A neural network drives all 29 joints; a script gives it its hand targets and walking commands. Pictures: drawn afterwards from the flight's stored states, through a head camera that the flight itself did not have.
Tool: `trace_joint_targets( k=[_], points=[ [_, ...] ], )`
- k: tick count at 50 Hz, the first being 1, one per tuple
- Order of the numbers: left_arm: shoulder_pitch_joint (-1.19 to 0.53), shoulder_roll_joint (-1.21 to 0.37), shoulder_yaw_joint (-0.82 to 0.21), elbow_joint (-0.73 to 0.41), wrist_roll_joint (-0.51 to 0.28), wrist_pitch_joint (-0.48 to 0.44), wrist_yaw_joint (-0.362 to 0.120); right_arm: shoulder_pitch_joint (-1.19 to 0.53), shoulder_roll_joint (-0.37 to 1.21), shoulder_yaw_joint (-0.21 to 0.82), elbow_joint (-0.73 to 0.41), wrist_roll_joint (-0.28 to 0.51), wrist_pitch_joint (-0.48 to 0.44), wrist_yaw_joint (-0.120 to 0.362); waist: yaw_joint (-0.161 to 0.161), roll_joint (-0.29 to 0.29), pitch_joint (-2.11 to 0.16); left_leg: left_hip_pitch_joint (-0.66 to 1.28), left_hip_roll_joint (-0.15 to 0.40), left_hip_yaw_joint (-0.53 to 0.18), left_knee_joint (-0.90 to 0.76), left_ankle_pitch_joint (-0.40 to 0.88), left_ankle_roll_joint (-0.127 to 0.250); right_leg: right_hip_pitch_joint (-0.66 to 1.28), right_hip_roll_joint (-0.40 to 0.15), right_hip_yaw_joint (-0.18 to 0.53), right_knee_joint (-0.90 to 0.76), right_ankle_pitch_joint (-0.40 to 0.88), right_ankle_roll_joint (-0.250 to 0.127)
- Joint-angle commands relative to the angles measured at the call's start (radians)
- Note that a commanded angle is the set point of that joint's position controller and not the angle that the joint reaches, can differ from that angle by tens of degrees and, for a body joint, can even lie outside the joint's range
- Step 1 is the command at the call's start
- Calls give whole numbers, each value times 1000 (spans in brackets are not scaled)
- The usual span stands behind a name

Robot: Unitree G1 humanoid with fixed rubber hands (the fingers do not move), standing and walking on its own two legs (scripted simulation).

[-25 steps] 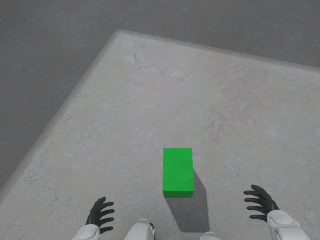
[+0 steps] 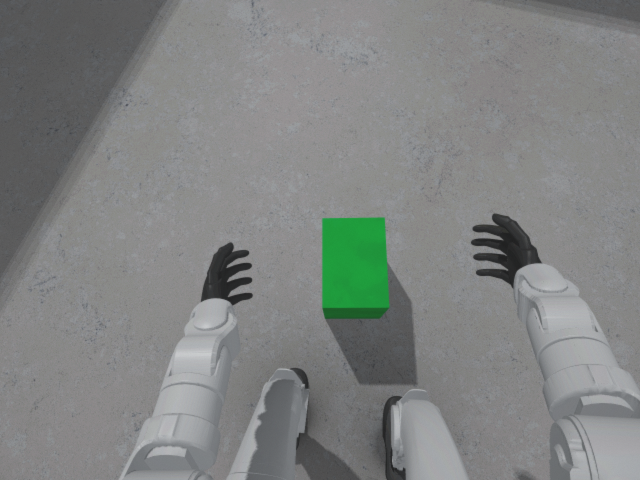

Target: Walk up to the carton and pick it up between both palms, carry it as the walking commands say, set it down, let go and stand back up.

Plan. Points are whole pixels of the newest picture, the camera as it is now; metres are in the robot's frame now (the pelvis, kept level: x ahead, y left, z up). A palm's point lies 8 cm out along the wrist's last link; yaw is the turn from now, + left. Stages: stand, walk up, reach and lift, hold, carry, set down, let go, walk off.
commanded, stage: reach and lift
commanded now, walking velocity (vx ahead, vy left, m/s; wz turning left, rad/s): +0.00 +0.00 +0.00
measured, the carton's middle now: (352, 271) +0.49 +0.01 -0.58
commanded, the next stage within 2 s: none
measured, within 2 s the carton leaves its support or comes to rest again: neither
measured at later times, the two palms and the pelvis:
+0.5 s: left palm (253, 217) +0.45 +0.17 -0.14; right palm (473, 193) +0.51 -0.15 -0.13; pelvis +0.01 +0.00 -0.02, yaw -1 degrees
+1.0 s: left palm (265, 233) +0.46 +0.18 -0.24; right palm (452, 219) +0.51 -0.15 -0.24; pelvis -0.01 +0.00 -0.11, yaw +0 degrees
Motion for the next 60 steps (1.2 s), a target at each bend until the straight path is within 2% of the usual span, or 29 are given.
trace_joint_targets(
  k=[1,10,20,30,37,47,52,60],
  points=[
    [-172,19,25,-77,21,-57,5,-226,-107,-33,-73,-5,-51,-18,-5,-31,-659,345,-90,118,-78,80,-41,207,85,-79,-119,126,-18],
    [-363,-4,123,-15,81,-159,-9,-407,-35,-74,-47,-20,-141,-58,1,-38,-844,327,-108,128,-21,261,-37,187,106,-79,-78,289,2],
    [-578,-5,224,66,133,-221,-16,-610,2,-131,4,-86,-186,-95,6,-49,-929,267,-117,138,9,331,-38,131,121,-89,-61,336,17],
    [-628,-2,287,60,187,-255,-48,-636,37,-173,-21,-136,-210,-101,-1,-30,-1004,230,-117,134,53,432,-33,62,126,-92,-21,413,21],
    [-677,7,294,83,185,-263,-56,-671,40,-161,-30,-121,-211,-104,0,-32,-997,129,-111,120,135,349,-27,-72,124,-103,61,321,21],
    [-762,47,266,127,143,-251,-36,-725,-5,-130,-2,-76,-195,-122,-6,-16,-1021,-20,-115,129,346,195,-41,-299,127,-132,265,152,17],
    [-793,79,239,126,107,-244,-24,-750,-25,-97,-12,-38,-184,-138,0,-14,-1079,-88,-120,145,454,184,-46,-342,123,-134,365,151,22],
    [-861,131,203,136,27,-238,-18,-823,-55,-39,-34,15,-169,-160,1,-44,-1114,-218,-119,159,594,153,-42,-382,106,-121,493,139,30]
  ],
)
